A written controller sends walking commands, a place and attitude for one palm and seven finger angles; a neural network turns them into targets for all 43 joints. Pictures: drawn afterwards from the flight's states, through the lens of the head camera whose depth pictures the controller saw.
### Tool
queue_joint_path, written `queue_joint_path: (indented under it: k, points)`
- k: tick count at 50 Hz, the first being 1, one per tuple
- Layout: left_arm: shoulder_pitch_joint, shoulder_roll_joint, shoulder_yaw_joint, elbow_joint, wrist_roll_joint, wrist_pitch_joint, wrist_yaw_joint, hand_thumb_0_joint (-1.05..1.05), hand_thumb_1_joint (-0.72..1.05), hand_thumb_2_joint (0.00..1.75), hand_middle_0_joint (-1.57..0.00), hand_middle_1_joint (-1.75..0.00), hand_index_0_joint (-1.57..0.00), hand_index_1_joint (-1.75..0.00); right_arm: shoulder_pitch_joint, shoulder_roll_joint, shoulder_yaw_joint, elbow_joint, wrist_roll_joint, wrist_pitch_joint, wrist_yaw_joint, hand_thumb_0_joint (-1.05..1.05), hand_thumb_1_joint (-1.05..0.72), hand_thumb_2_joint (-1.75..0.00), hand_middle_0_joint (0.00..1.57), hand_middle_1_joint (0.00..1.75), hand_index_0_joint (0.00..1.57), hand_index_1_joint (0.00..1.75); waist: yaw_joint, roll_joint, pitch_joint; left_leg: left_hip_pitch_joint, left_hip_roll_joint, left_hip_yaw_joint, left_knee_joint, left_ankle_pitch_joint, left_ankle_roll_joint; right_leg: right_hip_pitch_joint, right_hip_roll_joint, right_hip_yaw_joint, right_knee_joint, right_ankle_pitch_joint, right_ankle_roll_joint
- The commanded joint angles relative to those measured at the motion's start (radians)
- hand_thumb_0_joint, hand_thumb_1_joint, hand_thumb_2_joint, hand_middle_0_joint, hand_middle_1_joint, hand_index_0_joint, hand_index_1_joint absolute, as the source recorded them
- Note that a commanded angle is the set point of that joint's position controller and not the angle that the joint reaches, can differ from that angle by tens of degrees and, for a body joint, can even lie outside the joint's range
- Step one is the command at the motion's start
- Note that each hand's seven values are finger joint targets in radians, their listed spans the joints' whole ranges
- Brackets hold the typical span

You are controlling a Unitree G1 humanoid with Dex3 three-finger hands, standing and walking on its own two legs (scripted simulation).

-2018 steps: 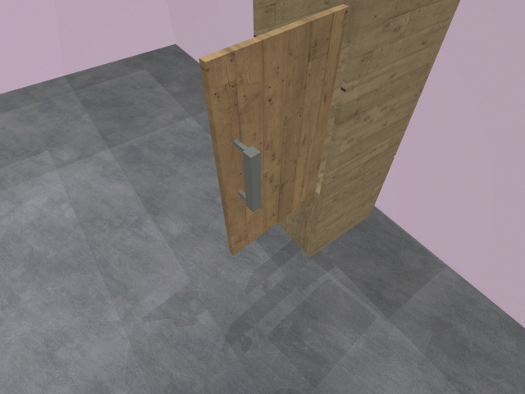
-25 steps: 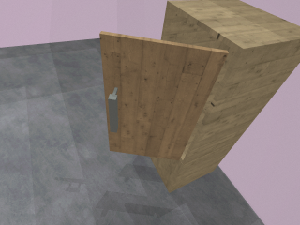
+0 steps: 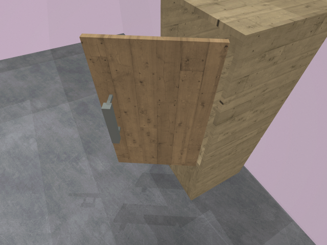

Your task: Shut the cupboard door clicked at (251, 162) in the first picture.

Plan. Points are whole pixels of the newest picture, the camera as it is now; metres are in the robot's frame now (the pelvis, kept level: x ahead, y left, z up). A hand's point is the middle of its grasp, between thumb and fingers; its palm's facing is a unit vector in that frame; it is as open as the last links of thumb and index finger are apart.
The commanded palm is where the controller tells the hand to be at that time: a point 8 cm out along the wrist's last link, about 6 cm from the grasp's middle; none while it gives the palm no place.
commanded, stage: come to a stop and stand still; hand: left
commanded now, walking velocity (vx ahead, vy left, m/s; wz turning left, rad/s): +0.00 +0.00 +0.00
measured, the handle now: (113, 119) +0.48 +0.19 -0.01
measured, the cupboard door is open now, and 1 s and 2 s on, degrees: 58 58 58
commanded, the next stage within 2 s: look again from close up in 0.78 s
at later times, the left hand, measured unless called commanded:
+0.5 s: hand out of the picture +0.03 +0.18 -0.16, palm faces +0.00 -0.98 -0.20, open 7.3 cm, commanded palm none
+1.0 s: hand out of the picture +0.04 +0.18 -0.17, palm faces +0.02 -0.98 -0.18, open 7.3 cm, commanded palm none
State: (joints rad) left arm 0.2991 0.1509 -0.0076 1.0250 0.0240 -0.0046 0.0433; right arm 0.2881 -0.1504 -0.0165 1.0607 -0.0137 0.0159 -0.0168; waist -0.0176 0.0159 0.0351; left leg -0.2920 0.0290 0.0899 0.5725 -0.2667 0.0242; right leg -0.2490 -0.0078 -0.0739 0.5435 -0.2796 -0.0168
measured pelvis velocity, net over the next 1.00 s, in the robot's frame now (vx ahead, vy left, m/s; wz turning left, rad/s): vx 0.04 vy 0.00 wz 0.00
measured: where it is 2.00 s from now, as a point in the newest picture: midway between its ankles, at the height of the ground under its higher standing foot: outside the picture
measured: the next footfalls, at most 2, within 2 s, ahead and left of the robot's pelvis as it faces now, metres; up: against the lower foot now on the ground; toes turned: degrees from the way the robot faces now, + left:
none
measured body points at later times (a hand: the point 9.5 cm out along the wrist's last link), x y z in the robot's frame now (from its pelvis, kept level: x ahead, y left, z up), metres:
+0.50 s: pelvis +0.02 +0.00 +0.01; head +0.03 +0.00 +0.46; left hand +0.04 +0.23 -0.15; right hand +0.04 -0.23 -0.15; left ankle +0.03 +0.10 -0.73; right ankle +0.01 -0.11 -0.73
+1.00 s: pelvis +0.04 +0.00 +0.01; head +0.05 +0.01 +0.46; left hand +0.04 +0.23 -0.15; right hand +0.06 -0.22 -0.15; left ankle +0.03 +0.10 -0.73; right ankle +0.01 -0.11 -0.73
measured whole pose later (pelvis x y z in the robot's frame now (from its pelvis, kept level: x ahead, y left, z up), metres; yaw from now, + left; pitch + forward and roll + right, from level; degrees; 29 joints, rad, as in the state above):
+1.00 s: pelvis +0.04 +0.00 +0.01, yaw +0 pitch +0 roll +0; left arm 0.28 0.17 -0.02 1.10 0.02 -0.01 0.03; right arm 0.24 -0.16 0.02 1.14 -0.01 -0.02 -0.03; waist 0.01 -0.02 0.03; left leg -0.16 -0.01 0.10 0.41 -0.24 0.03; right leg -0.14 -0.03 -0.07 0.43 -0.28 0.00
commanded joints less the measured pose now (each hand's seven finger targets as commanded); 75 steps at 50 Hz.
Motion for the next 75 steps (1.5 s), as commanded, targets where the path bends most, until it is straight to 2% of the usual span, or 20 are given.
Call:
queue_joint_path:
  k: [1,2,4,7,9,14,21,22,24,27,31,37,45,55,57,62,70,73,74,75]
  points:
    - [0.001,0.117,0.026,-0.066,-0.005,-0.021,0.004,0.0,0.9,0.9,-0.2,-0.3,-0.2,-0.3,0.056,-0.087,-0.009,-0.081,-0.009,-0.027,0.008,0.0,-0.9,-0.9,0.2,0.3,0.2,0.3,-0.013,0.018,0.036,-0.012,0.072,-0.143,-0.149,-0.08,0.014,-0.1,-0.088,0.12,-0.13,-0.164,-0.049]
    - [0.015,0.109,0.024,-0.063,-0.003,-0.023,0.001,0.0,0.9,0.9,-0.2,-0.3,-0.2,-0.3,0.043,-0.082,-0.005,-0.087,-0.01,-0.032,0.007,0.0,-0.9,-0.9,0.2,0.3,0.2,0.3,0.001,0.03,0.042,-0.035,0.078,-0.154,-0.181,-0.063,0.02,-0.066,-0.081,0.111,-0.123,-0.11,-0.046]
    - [0.028,0.101,0.021,-0.053,-0.006,-0.023,-0.002,0.0,0.9,0.9,-0.2,-0.3,-0.2,-0.3,0.03,-0.101,-0.002,-0.095,-0.008,-0.037,0.005,0.0,-0.9,-0.9,0.2,0.3,0.2,0.3,0.01,-0.016,0.038,-0.042,0.079,-0.162,-0.204,-0.076,0.023,-0.037,-0.076,0.11,-0.116,-0.084,-0.038]
    - [0.026,0.106,0.018,-0.049,-0.006,-0.025,-0.005,0.0,0.9,0.9,-0.2,-0.3,-0.2,-0.3,0.027,-0.1,0.001,-0.087,-0.006,-0.041,0.004,0.0,-0.9,-0.9,0.2,0.3,0.2,0.3,0.014,-0.053,0.063,-0.033,0.07,-0.146,-0.221,-0.059,0.021,-0.033,-0.087,0.117,-0.14,-0.058,-0.036]
    - [0.027,0.112,0.018,-0.048,-0.009,-0.027,-0.005,0.0,0.9,0.9,-0.2,-0.3,-0.2,-0.3,0.032,-0.108,0.005,-0.079,-0.006,-0.042,0.004,0.0,-0.9,-0.9,0.2,0.3,0.2,0.3,0.011,-0.06,0.047,0.0,0.062,-0.132,-0.211,-0.03,0.017,-0.037,-0.096,0.13,-0.15,-0.053,-0.037]
    - [0.025,0.125,0.016,-0.037,-0.011,-0.028,-0.006,0.0,0.9,0.9,-0.2,-0.3,-0.2,-0.3,0.024,-0.12,0.012,-0.055,-0.004,-0.048,0.004,0.0,-0.9,-0.9,0.2,0.3,0.2,0.3,0.014,-0.031,0.029,0.036,0.064,-0.125,-0.222,0.026,0.015,-0.012,-0.1,0.126,-0.153,0.005,-0.03]
    - [0.03,0.136,0.015,-0.014,-0.013,-0.033,-0.007,0.0,0.9,0.9,-0.2,-0.3,-0.2,-0.3,0.007,-0.124,0.014,-0.024,-0.001,-0.054,0.0,0.0,-0.9,-0.9,0.2,0.3,0.2,0.3,0.018,-0.027,-0.026,0.091,0.071,-0.106,-0.2,0.142,0.012,0.043,-0.11,0.126,-0.153,0.14,-0.026]
    - [0.027,0.137,0.015,-0.012,-0.011,-0.032,-0.006,0.0,0.9,0.9,-0.2,-0.3,-0.2,-0.3,0.006,-0.116,0.015,-0.018,0.001,-0.054,-0.001,0.0,-0.9,-0.9,0.2,0.3,0.2,0.3,0.019,-0.028,-0.004,0.082,0.073,-0.104,-0.202,0.147,0.013,0.044,-0.109,0.119,-0.155,0.155,-0.025]
    - [0.029,0.137,0.014,-0.001,-0.012,-0.032,-0.005,0.0,0.9,0.9,-0.2,-0.3,-0.2,-0.3,0.002,-0.123,0.016,-0.009,0.001,-0.055,-0.003,0.0,-0.9,-0.9,0.2,0.3,0.2,0.3,0.02,-0.014,-0.021,0.096,0.074,-0.106,-0.2,0.175,0.012,0.056,-0.111,0.119,-0.15,0.181,-0.024]
    - [0.031,0.136,0.013,0.009,-0.01,-0.031,-0.005,0.0,0.9,0.9,-0.2,-0.3,-0.2,-0.3,-0.004,-0.115,0.016,0.005,0.003,-0.054,-0.005,0.0,-0.9,-0.9,0.2,0.3,0.2,0.3,0.022,-0.018,0.002,0.095,0.078,-0.103,-0.206,0.173,0.013,0.055,-0.111,0.113,-0.161,0.182,-0.021]
    - [0.032,0.135,0.012,0.025,-0.011,-0.029,-0.005,0.0,0.9,0.9,-0.2,-0.3,-0.2,-0.3,-0.01,-0.123,0.017,0.017,0.002,-0.054,-0.007,0.0,-0.9,-0.9,0.2,0.3,0.2,0.3,0.022,-0.017,-0.008,0.112,0.079,-0.106,-0.208,0.188,0.012,0.063,-0.113,0.111,-0.162,0.19,-0.019]
    - [0.035,0.125,0.012,0.038,-0.008,-0.026,-0.004,0.0,0.9,0.9,-0.2,-0.3,-0.2,-0.3,-0.015,-0.111,0.018,0.031,0.004,-0.052,-0.01,0.0,-0.9,-0.9,0.2,0.3,0.2,0.3,0.023,-0.021,0.03,0.108,0.081,-0.105,-0.222,0.182,0.014,0.056,-0.109,0.106,-0.176,0.185,-0.017]
    - [0.036,0.127,0.014,0.049,-0.01,-0.026,-0.004,0.0,0.9,0.9,-0.2,-0.3,-0.2,-0.3,-0.01,-0.118,0.017,0.043,0.002,-0.056,-0.012,0.0,-0.9,-0.9,0.2,0.3,0.2,0.3,0.025,-0.014,-0.016,0.136,0.081,-0.11,-0.222,0.239,0.015,0.088,-0.114,0.099,-0.168,0.215,-0.015]
    - [0.045,0.118,0.015,0.058,-0.011,-0.023,-0.003,0.0,0.9,0.9,-0.2,-0.3,-0.2,-0.3,-0.004,-0.112,0.018,0.057,0.002,-0.056,-0.016,0.0,-0.9,-0.9,0.2,0.3,0.2,0.3,0.029,-0.021,-0.002,0.144,0.081,-0.111,-0.225,0.262,0.016,0.093,-0.117,0.093,-0.172,0.233,-0.014]
    - [0.044,0.115,0.015,0.06,-0.009,-0.022,-0.003,0.0,0.9,0.9,-0.2,-0.3,-0.2,-0.3,-0.002,-0.104,0.018,0.06,0.003,-0.054,-0.016,0.0,-0.9,-0.9,0.2,0.3,0.2,0.3,0.029,-0.021,0.029,0.129,0.082,-0.11,-0.231,0.243,0.017,0.085,-0.114,0.09,-0.18,0.215,-0.014]
    - [0.05,0.109,0.013,0.063,-0.009,-0.02,-0.003,0.0,0.9,0.9,-0.2,-0.3,-0.2,-0.3,0.007,-0.097,0.018,0.063,0.003,-0.053,-0.016,0.0,-0.9,-0.9,0.2,0.3,0.2,0.3,0.028,-0.021,0.033,0.131,0.08,-0.112,-0.239,0.223,0.018,0.08,-0.113,0.091,-0.188,0.189,-0.014]
    - [0.053,0.11,0.016,0.068,-0.01,-0.022,-0.002,0.0,0.9,0.9,-0.2,-0.3,-0.2,-0.3,0.017,-0.1,0.017,0.067,0.003,-0.057,-0.018,0.0,-0.9,-0.9,0.2,0.3,0.2,0.3,0.028,-0.017,-0.003,0.152,0.081,-0.111,-0.234,0.269,0.016,0.1,-0.115,0.088,-0.18,0.219,-0.013]
    - [0.06,0.102,0.014,0.071,-0.01,-0.021,-0.002,0.0,0.9,0.9,-0.2,-0.3,-0.2,-0.3,0.018,-0.095,0.017,0.069,0.003,-0.056,-0.019,0.0,-0.9,-0.9,0.2,0.3,0.2,0.3,0.029,-0.03,0.023,0.141,0.079,-0.112,-0.236,0.254,0.017,0.089,-0.116,0.089,-0.185,0.218,-0.014]
    - [0.111,0.107,0.005,0.097,0.004,-0.04,0.035,0.0,0.9,0.9,-0.2,-0.3,-0.2,-0.3,-0.044,-0.131,0.014,-0.006,0.014,-0.059,-0.007,0.0,-0.9,-0.9,0.2,0.3,0.2,0.3,0.043,-0.005,0.059,0.071,0.092,-0.089,-0.037,0.381,-0.013,0.037,-0.154,0.135,-0.175,0.495,0.001]
    - [-0.747,0.644,0.374,-1.547,-0.147,-0.311,0.032,0.0,0.9,0.9,-0.2,-0.3,-0.2,-0.3,0.066,-0.332,-0.022,-0.307,0.029,-0.245,-0.098,0.0,-0.9,-0.9,0.2,0.3,0.2,0.3,-0.15,0.059,-0.359,0.42,0.039,-0.108,-0.081,0.545,0.015,0.023,-0.022,0.017,-0.004,0.484,0.016]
